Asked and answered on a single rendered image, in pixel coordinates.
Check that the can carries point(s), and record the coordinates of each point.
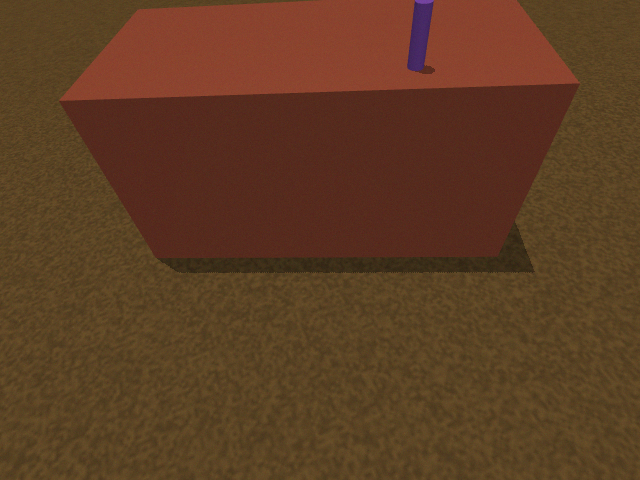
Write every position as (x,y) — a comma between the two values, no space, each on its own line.
(419,34)

